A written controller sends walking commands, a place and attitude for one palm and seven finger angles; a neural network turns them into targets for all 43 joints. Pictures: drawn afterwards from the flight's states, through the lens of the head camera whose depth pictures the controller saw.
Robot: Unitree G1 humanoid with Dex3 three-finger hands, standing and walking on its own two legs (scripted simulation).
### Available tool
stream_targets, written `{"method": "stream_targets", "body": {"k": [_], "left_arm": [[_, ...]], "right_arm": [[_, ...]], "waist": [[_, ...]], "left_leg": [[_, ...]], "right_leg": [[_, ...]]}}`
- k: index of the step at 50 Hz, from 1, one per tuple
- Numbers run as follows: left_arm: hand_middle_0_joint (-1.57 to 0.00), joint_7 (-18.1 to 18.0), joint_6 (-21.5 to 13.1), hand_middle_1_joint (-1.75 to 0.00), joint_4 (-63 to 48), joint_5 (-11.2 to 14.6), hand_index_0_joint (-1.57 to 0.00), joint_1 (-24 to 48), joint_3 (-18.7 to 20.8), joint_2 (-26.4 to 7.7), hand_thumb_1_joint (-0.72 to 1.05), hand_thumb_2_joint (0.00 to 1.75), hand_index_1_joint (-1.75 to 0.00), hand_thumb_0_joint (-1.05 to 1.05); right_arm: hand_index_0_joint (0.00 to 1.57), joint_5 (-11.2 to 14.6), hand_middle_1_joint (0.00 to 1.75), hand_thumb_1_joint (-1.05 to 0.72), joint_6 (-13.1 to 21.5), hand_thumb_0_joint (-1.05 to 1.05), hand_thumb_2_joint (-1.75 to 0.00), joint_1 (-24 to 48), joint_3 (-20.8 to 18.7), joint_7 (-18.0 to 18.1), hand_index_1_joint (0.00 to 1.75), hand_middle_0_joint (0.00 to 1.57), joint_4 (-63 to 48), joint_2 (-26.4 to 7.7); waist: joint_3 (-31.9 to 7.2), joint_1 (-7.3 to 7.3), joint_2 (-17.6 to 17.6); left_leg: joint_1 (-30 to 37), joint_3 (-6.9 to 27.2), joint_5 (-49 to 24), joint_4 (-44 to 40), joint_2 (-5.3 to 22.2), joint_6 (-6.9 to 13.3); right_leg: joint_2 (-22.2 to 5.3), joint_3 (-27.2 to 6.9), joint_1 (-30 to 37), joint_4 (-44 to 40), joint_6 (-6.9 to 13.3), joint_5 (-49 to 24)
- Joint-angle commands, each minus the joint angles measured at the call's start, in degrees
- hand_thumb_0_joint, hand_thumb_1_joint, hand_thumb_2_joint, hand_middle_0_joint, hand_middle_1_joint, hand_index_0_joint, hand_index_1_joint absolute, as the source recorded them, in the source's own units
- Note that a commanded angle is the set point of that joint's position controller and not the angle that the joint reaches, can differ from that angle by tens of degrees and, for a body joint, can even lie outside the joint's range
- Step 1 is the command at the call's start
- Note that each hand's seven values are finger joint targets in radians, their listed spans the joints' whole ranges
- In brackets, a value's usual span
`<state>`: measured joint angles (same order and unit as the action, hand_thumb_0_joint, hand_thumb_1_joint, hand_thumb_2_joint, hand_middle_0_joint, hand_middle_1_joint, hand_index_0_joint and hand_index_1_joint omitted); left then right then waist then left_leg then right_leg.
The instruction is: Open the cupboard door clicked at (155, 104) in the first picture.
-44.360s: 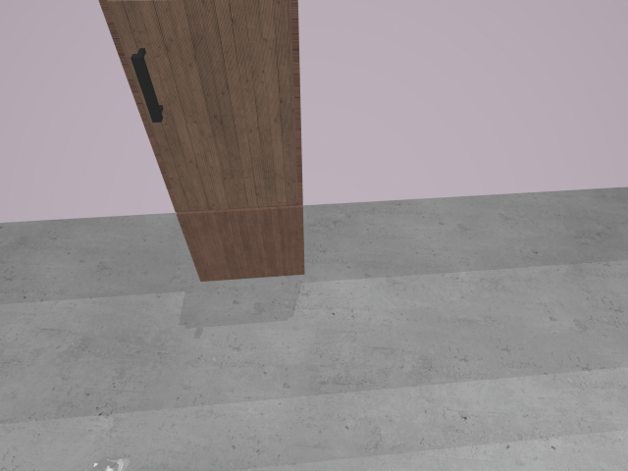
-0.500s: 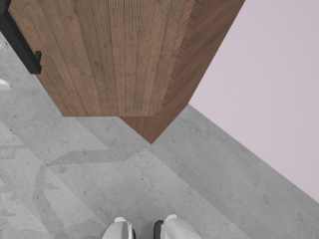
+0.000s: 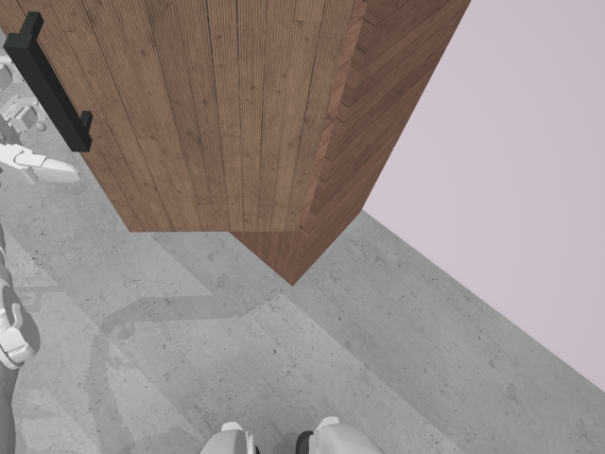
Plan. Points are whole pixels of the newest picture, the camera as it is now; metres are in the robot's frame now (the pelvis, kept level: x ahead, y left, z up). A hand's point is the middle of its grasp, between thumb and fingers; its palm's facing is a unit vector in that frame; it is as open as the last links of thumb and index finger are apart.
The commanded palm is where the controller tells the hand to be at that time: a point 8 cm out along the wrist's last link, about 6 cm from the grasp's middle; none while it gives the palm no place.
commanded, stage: slide the fingers in behind the handle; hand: left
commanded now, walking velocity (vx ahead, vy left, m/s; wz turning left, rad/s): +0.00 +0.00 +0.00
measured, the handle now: (59, 89) +0.54 +0.26 +0.11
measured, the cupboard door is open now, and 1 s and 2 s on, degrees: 44 44 44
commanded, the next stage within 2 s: close the thumb around the handle in 1.00 s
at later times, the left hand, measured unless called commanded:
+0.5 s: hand (66, 127) +0.49 +0.25 +0.10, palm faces +0.00 -1.00 +0.02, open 14.0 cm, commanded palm +0.48 +0.29 +0.10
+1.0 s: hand (66, 131) +0.48 +0.25 +0.10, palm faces +0.02 -1.00 +0.01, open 14.0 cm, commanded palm +0.46 +0.29 +0.10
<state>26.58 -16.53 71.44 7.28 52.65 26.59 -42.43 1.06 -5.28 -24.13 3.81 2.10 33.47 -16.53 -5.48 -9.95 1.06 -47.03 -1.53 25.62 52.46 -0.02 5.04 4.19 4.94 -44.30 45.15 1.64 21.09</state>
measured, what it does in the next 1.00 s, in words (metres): stands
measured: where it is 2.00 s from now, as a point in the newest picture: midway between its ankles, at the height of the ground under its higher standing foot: outside the picture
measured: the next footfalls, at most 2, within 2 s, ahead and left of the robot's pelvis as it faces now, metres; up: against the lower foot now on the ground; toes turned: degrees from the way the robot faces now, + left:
none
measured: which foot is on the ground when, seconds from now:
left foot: down 0.00-1.00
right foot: down 0.00-1.00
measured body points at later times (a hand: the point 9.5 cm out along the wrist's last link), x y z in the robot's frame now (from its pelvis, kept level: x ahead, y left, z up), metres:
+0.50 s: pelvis +0.00 -0.01 +0.00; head +0.12 +0.03 +0.43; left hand +0.48 +0.30 +0.10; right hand +0.00 -0.28 -0.10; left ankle -0.01 +0.05 -0.69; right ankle +0.00 -0.11 -0.69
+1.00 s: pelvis +0.00 -0.01 +0.00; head +0.10 +0.03 +0.44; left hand +0.47 +0.30 +0.11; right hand +0.01 -0.27 -0.10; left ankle -0.01 +0.05 -0.69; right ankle +0.00 -0.11 -0.69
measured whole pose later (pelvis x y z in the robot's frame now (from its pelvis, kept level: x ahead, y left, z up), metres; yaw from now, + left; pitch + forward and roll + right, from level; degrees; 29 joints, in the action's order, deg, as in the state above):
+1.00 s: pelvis +0.00 -0.01 +0.00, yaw +0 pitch +18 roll -4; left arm 22.8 -18.6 68.5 8.9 49.9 24.0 -36.4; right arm 1.4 -4.7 -23.8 3.1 1.5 34.2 -16.1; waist -5.8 -8.8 1.1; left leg -44.5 -1.9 25.3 51.7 -0.1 4.8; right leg 4.1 4.5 -42.4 45.3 2.0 21.2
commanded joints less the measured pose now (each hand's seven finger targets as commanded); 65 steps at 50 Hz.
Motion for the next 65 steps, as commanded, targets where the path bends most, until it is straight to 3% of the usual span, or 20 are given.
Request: {"method": "stream_targets", "body": {"k": [1, 3, 6, 8, 9, 13, 21, 26, 27, 30, 32, 37, 41, 46, 49, 55, 58, 59, 63, 65], "left_arm": [[-0.30, -0.4, -6.2, -1.20, -15.6, 2.2, -0.30, 24.9, 2.2, -16.9, -0.50, 0.30, -1.20, 0.00], [-0.30, 0.0, -6.0, -1.20, -14.2, 2.7, -0.30, 25.0, 0.7, -14.4, -0.50, 0.30, -1.20, 0.00], [-0.30, 0.0, -4.0, -1.20, -10.6, 2.3, -0.30, 22.9, 1.0, -15.3, -0.50, 0.30, -1.20, 0.00], [-0.30, -0.2, -4.0, -1.20, -13.2, 2.1, -0.30, 24.2, 2.5, -17.6, -0.50, 0.30, -1.20, 0.00], [-0.30, -0.3, -3.9, -1.20, -13.1, 1.9, -0.30, 23.0, 1.6, -16.2, -0.50, 0.30, -1.20, 0.00], [-0.30, -0.8, -4.4, -1.20, -13.3, 2.0, -0.30, 23.3, 2.3, -17.0, -0.50, 0.30, -1.20, 0.00], [-0.30, -0.4, -4.5, -1.20, -15.0, 3.5, -0.30, 22.0, -0.4, -11.5, -0.50, 0.30, -1.20, 0.00], [-0.30, -2.4, -4.1, -1.20, -14.3, 2.9, -0.30, 23.5, 0.0, -12.1, -0.50, 0.30, -1.20, 0.00], [-0.30, -3.1, -4.5, -1.20, -14.9, 2.7, -0.30, 22.7, 2.2, -14.5, -0.50, 0.30, -1.20, 0.00], [-0.30, -3.9, -5.3, -1.20, -16.2, 1.9, -0.30, 22.7, 0.5, -12.5, -0.50, 0.30, -1.20, 0.00], [-0.30, -4.2, -6.0, -1.20, -17.2, 2.0, -0.30, 21.7, 2.2, -14.1, -0.50, 0.30, -1.20, 0.00], [-0.30, -3.0, -6.2, -1.20, -18.0, 3.4, -0.30, 20.9, -0.1, -9.9, -0.50, 0.30, -1.20, 0.00], [-0.30, -3.1, -4.8, -1.20, -14.2, 3.3, -0.30, 20.1, 0.1, -10.3, -0.50, 0.30, -1.20, 0.00], [-0.30, -3.9, -5.3, -1.20, -14.1, 2.4, -0.30, 21.1, 0.0, -10.8, -0.50, 0.30, -1.20, 0.00], [-0.30, -4.2, -7.3, -1.20, -17.0, 2.5, -0.30, 23.9, -1.5, -8.8, -0.50, 0.30, -1.20, 0.00], [-0.30, -3.7, -5.6, -1.20, -12.2, 2.7, -0.30, 22.8, -0.4, -10.4, -0.50, 0.30, -1.20, 0.00], [-0.31, -4.0, -6.5, -1.22, -15.8, 2.0, -0.31, 23.3, 1.7, -14.0, -0.33, 0.37, -1.22, 0.00], [-0.32, -3.9, -6.9, -1.22, -16.8, 2.1, -0.32, 24.0, -0.8, -10.8, -0.28, 0.40, -1.22, 0.00], [-0.33, -3.8, -7.4, -1.25, -15.8, 2.8, -0.33, 23.1, -0.4, -10.4, -0.05, 0.49, -1.25, 0.00], [-0.34, -3.7, -6.5, -1.26, -14.7, 3.2, -0.34, 24.5, -2.5, -7.4, 0.06, 0.54, -1.26, 0.00]], "right_arm": [[0.20, -0.3, 0.30, -0.90, 0.5, 0.00, -0.90, -10.1, -4.4, 0.7, 0.30, 0.20, -1.5, -12.0], [0.20, -0.1, 0.30, -0.90, 0.4, 0.00, -0.90, -9.8, -4.4, 0.6, 0.30, 0.20, -1.3, -11.8], [0.20, 0.2, 0.30, -0.90, 0.5, 0.00, -0.90, -9.8, -4.2, 0.8, 0.30, 0.20, -1.4, -12.0], [0.20, 0.1, 0.30, -0.90, 0.5, 0.00, -0.90, -9.7, -4.3, 1.1, 0.30, 0.20, -1.5, -12.0], [0.20, 0.1, 0.30, -0.90, 0.5, 0.00, -0.90, -9.8, -4.2, 1.0, 0.30, 0.20, -1.7, -11.7], [0.20, 0.0, 0.30, -0.90, 0.6, 0.00, -0.90, -9.9, -4.2, 0.9, 0.30, 0.20, -1.6, -11.7], [0.20, 0.1, 0.30, -0.90, 0.4, 0.00, -0.90, -9.6, -4.6, 0.5, 0.30, 0.20, -1.3, -11.3], [0.20, 0.1, 0.30, -0.90, 0.7, 0.00, -0.90, -9.3, -4.4, 0.4, 0.30, 0.20, -1.3, -11.2], [0.20, 0.0, 0.30, -0.90, 0.8, 0.00, -0.90, -9.5, -4.6, 0.6, 0.30, 0.20, -1.5, -11.4], [0.20, 0.0, 0.30, -0.90, 0.9, 0.00, -0.90, -9.3, -4.5, 0.2, 0.30, 0.20, -1.8, -10.9], [0.20, -0.2, 0.30, -0.90, 0.9, 0.00, -0.90, -9.6, -4.6, 0.2, 0.30, 0.20, -1.9, -11.0], [0.20, 0.1, 0.30, -0.90, 0.8, 0.00, -0.90, -8.8, -4.8, 0.0, 0.30, 0.20, -2.0, -10.8], [0.20, 0.3, 0.30, -0.90, 0.6, 0.00, -0.90, -8.6, -4.7, 0.2, 0.30, 0.20, -1.7, -11.2], [0.20, 0.2, 0.30, -0.90, 1.1, 0.00, -0.90, -8.3, -4.4, 0.3, 0.30, 0.20, -2.0, -11.0], [0.20, 0.0, 0.30, -0.90, 1.4, 0.00, -0.90, -8.3, -4.7, 0.3, 0.30, 0.20, -1.3, -10.9], [0.20, 0.2, 0.30, -0.90, 1.6, 0.00, -0.90, -8.2, -4.4, 0.5, 0.30, 0.20, -1.3, -11.4], [0.20, 0.1, 0.30, -0.90, 1.8, 0.00, -0.90, -8.3, -4.4, 0.7, 0.30, 0.20, -1.9, -11.4], [0.20, 0.2, 0.30, -0.90, 1.8, 0.00, -0.90, -8.0, -4.4, 0.6, 0.30, 0.20, -1.8, -11.0], [0.20, 0.0, 0.30, -0.90, 1.6, 0.00, -0.90, -8.6, -4.7, 0.4, 0.30, 0.20, -1.1, -11.4], [0.20, 0.1, 0.30, -0.90, 1.7, 0.00, -0.90, -8.5, -4.7, 0.4, 0.30, 0.20, -0.8, -11.3]], "waist": [[-26.5, 0.03, 10.7], [-25.5, -0.31, 11.5], [-22.1, -0.26, 8.7], [-24.9, 0.53, 10.2], [-25.5, 0.48, 11.0], [-24.6, 0.53, 9.2], [-25.2, 0.29, 9.9], [-22.6, 0.04, 8.6], [-23.9, 0.86, 7.7], [-25.7, 0.97, 10.2], [-27.2, 1.55, 10.5], [-26.2, 1.36, 10.7], [-21.8, 0.80, 5.9], [-21.2, 1.06, 7.3], [-23.9, 0.70, 10.6], [-21.1, 0.32, 6.0], [-25.6, 1.88, 9.9], [-25.7, 1.02, 11.6], [-24.5, 0.86, 9.1], [-22.1, -0.23, 8.7]], "left_leg": [[26.8, 7.9, -34.5, -4.8, 2.9, -5.0], [27.1, 8.0, -34.3, -4.8, 2.9, -5.1], [21.5, 7.0, -28.0, -5.5, 2.2, -3.7], [22.3, 6.8, -30.0, -5.3, 2.1, -3.7], [23.0, 6.6, -30.7, -5.1, 2.0, -3.7], [20.8, 6.2, -29.2, -5.0, 2.0, -3.3], [24.3, 6.5, -32.2, -5.0, 2.2, -3.5], [21.4, 6.3, -28.4, -5.6, 1.9, -3.2], [21.2, 6.3, -29.5, -5.4, 1.9, -3.1], [23.2, 6.4, -31.6, -5.4, 2.0, -3.7], [24.6, 6.5, -35.2, -4.9, 2.1, -4.0], [27.0, 6.9, -36.5, -5.3, 2.4, -4.3], [22.1, 6.5, -29.7, -6.3, 2.2, -3.6], [20.9, 6.3, -26.6, -6.7, 1.8, -3.5], [26.5, 7.8, -29.8, -6.3, 2.4, -4.9], [20.0, 6.7, -23.5, -6.6, 1.8, -3.4], [22.8, 7.1, -27.5, -6.5, 1.8, -4.2], [25.2, 7.2, -29.4, -6.2, 2.1, -4.6], [26.6, 8.3, -31.1, -6.0, 2.7, -5.1], [25.8, 8.4, -27.6, -6.5, 2.7, -4.8]], "right_leg": [[0.3, -2.9, 5.2, -2.7, 0.0, -17.4], [0.4, -2.8, 3.9, -2.7, 0.0, -16.9], [0.1, -3.2, 6.0, -3.2, -0.1, -16.1], [-0.2, -3.6, 7.8, -2.8, -0.1, -18.3], [-0.1, -3.5, 7.5, -2.8, -0.1, -18.7], [0.0, -3.9, 8.9, -2.8, -0.2, -19.2], [0.1, -3.4, 7.4, -3.0, -0.1, -19.8], [-0.1, -3.6, 7.8, -3.2, -0.2, -18.4], [-0.1, -3.7, 9.3, -2.7, 0.1, -19.5], [-0.2, -3.6, 8.8, -2.4, -0.1, -20.1], [-0.1, -3.6, 9.5, -2.1, 0.1, -21.6], [0.1, -3.2, 8.1, -2.7, 0.1, -20.8], [0.0, -3.3, 8.6, -3.2, -0.1, -18.7], [-0.3, -3.6, 8.5, -3.2, 0.0, -17.1], [-0.2, -2.9, 5.3, -2.8, 0.3, -15.7], [-0.4, -3.7, 7.7, -3.2, -0.1, -14.8], [-0.5, -3.6, 8.9, -2.4, 0.3, -16.6], [-0.4, -3.4, 6.8, -2.5, 0.2, -16.7], [0.1, -2.8, 4.9, -2.7, 0.2, -15.5], [0.0, -2.6, 3.3, -3.2, 0.1, -13.5]]}}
